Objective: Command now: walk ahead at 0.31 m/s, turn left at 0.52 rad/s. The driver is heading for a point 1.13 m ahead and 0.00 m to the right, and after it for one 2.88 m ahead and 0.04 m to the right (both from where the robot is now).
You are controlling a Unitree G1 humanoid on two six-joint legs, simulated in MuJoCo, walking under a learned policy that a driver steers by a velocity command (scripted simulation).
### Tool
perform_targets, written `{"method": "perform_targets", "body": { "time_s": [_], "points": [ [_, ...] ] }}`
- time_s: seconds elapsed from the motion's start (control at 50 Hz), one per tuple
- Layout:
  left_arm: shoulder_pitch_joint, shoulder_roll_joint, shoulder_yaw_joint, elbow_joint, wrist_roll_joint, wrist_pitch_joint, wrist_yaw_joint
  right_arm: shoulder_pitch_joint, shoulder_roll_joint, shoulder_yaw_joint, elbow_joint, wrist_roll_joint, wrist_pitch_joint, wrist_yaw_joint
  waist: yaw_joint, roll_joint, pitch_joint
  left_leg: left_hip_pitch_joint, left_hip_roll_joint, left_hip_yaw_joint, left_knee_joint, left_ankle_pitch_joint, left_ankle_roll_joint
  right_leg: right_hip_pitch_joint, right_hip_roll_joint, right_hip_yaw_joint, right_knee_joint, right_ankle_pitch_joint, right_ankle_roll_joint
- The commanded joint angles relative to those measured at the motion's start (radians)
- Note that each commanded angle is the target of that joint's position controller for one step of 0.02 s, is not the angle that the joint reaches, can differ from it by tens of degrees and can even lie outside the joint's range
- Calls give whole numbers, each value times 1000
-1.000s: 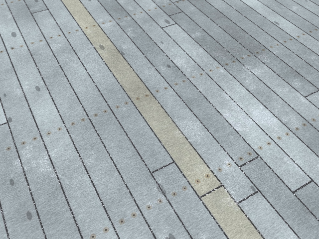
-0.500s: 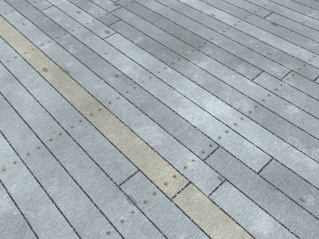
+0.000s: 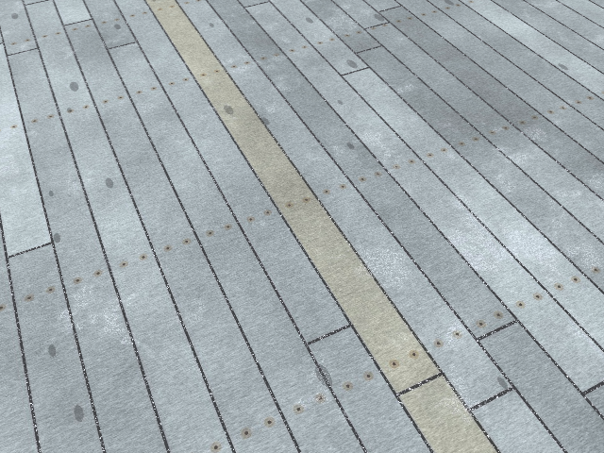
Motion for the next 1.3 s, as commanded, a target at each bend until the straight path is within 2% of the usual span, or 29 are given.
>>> {"method": "perform_targets", "body": {
  "time_s": [0.02, 0.06, 0.14, 0.28, 0.34, 0.38, 0.4, 0.42, 0.44, 0.46, 0.48, 0.5, 0.52, 0.58, 0.66, 0.74, 0.86, 0.92, 0.96, 0.98, 1.0, 1.02, 1.04, 1.06, 1.08, 1.1, 1.16, 1.24, 1.3],
  "points": [
    [-131, 111, 17, -99, -22, -15, 12, -82, -104, -36, -87, 17, -1, 0, -32, -93, 122, -374, 89, -18, 172, 152, -23, 149, -316, 373, -364, -17, -100],
    [-51, 59, 0, -66, -3, -25, 19, -78, -68, -31, -86, 7, 6, 13, -4, -97, 109, -363, 94, 12, 206, 241, -19, 167, -274, 220, -348, 154, -73],
    [36, 77, 1, -28, 6, -20, 21, -159, -46, -23, -129, 7, 9, 30, 41, -90, 115, -385, 104, 48, 95, 327, -20, 218, -274, 94, -342, 259, -78],
    [107, 114, 3, 45, -23, 4, 9, -338, 10, 6, -192, 5, -10, 72, 86, -96, 207, -255, 96, 200, -263, 308, 24, 247, -310, -4, -364, 416, -100],
    [103, 153, 10, 74, -40, 12, 5, -321, -17, -7, -199, -2, -19, 83, 32, -151, 154, -74, 36, 264, -358, 220, 86, 287, -322, -44, -255, 852, -92],
    [76, 184, 15, 90, -48, 21, 13, -114, -81, -45, -148, -4, -16, 74, -110, -181, 11, 227, -20, 281, -431, 242, 149, 264, -313, -69, -14, 1154, -68],
    [54, 176, 10, 88, -53, 21, 18, 62, -124, -69, -99, -6, -13, 56, -202, -174, -77, 509, 5, 236, -471, 324, 185, 107, -280, -72, 180, 1079, -40],
    [23, 109, -13, 43, -22, 10, 16, 252, -208, -87, -52, -21, -7, 27, -243, 2, -236, 885, 251, -62, -416, 374, 230, -212, -189, -50, 540, 420, -11],
    [114, 12, -44, 30, -39, -16, 3, 230, -226, -70, -47, -41, -18, 24, -151, 189, -410, 1037, 496, -568, -602, 181, 375, -478, -17, 104, 843, -224, 27],
    [20, 112, -9, 26, -69, -34, -1, 199, -146, -56, -43, -44, -23, 25, -189, 80, -318, 890, 467, -500, -672, 136, 334, -538, -57, 229, 905, -169, 25],
    [-60, 113, -6, -9, -82, -31, -1, 134, -104, -40, -25, -39, -30, 28, -147, 84, -147, 725, 420, -299, -690, 151, 284, -570, -106, 181, 885, -85, 20],
    [-82, 89, -8, -4, -67, -24, 6, 66, -63, -28, -14, -31, -42, 36, -96, 19, -59, 566, 363, -171, -728, 200, 241, -527, -151, 166, 823, -1, 22],
    [-70, 83, -2, 3, -44, -9, 12, 13, -28, -21, -8, -33, -54, 41, -55, 45, -27, 468, 318, -81, -760, 226, 210, -477, -179, 168, 770, 62, 25],
    [-1, 35, -5, 32, -47, 33, 7, -12, -25, -27, 31, -42, -82, 40, -2, 52, 21, 328, 291, 56, -839, 314, 193, -408, -198, 177, 750, 141, 40],
    [-117, 47, -1, -5, -43, 43, 10, 34, -56, -33, 80, -56, -89, 20, -16, 40, 91, 333, 272, 181, -866, 397, 172, -541, -181, 214, 612, 306, 56],
    [-243, 36, -14, -38, -34, 30, -19, 71, -91, -36, 101, -50, -86, 1, -55, 16, 112, 402, 269, 269, -880, 450, 150, -546, -155, 151, 369, 468, 46],
    [-429, 16, -33, -132, -33, 27, -65, 164, -129, -46, 139, -28, -43, -12, -117, 5, 150, 651, 334, 338, -791, 636, 140, -634, -130, 45, 179, 354, 5],
    [-375, 61, -12, -157, -37, 34, -76, 139, -182, -56, 129, -18, -21, -23, -53, 71, 57, 682, 331, 379, -601, 1131, 110, -438, -31, -54, 160, 202, -50],
    [-129, 153, 38, -110, -40, 39, -63, 97, -205, -57, 118, -5, -11, -27, 92, 78, -77, 586, 293, 402, -259, 1207, 73, -86, 47, -64, 71, 216, -115],
    [22, 238, 71, -78, -34, 51, -41, 99, -177, -44, 100, -18, -22, -30, 151, -11, -167, 339, 246, 397, 43, 870, 26, 229, -51, 124, 35, 242, -169],
    [-30, 329, 83, -102, -42, 45, -34, 169, -27, 4, 40, -45, -53, -13, 26, -291, -257, -140, 3, 300, 462, -111, -50, 572, -325, 726, -65, 150, -385],
    [11, 248, 54, -117, -24, 35, -38, 87, -99, -5, 25, -14, -102, 6, 92, -158, -374, -250, 12, 45, 541, -152, -20, 618, -364, 889, -184, 88, -398],
    [-12, 182, 37, -113, -17, 26, -38, 0, -125, -11, -4, 20, -118, 14, 97, -109, -252, -302, 64, 39, 498, -79, 9, 531, -330, 722, -187, 130, -339],
    [-84, 150, 27, -118, -26, 17, -41, -9, -113, -6, -10, 7, -123, 9, 35, -11, -134, -272, 109, 48, 379, -8, 16, 356, -282, 592, -191, 235, -297],
    [-150, 105, 12, -129, -30, 13, -38, -19, -122, -13, 2, -27, -115, 0, -2, 23, -80, -208, 146, 60, 284, 33, 13, 228, -239, 494, -210, 311, -260],
    [-184, 111, 10, -147, -19, 10, -32, 4, -126, -19, -4, -35, -103, 0, -38, -28, -52, -137, 157, 55, 251, 55, -1, 118, -229, 473, -232, 390, -273],
    [-194, 135, 16, -153, -23, 6, -17, 13, -102, -15, -9, -47, -73, 0, -66, -23, -17, -81, 160, 86, 100, 101, -48, -28, -182, 386, -266, 476, -260],
    [-145, 156, 18, -132, -29, 10, 0, -125, -51, 12, -41, -49, -64, 5, -11, -73, 8, -17, 117, 123, -234, 383, -74, -105, -108, 261, -257, 441, -191],
    [-75, 153, 14, -100, -32, 12, -3, -211, -58, 15, -58, -33, -73, 18, 41, -102, 13, 29, 88, 125, -372, 518, -62, -73, -131, 287, -243, 329, -168]
  ]
}}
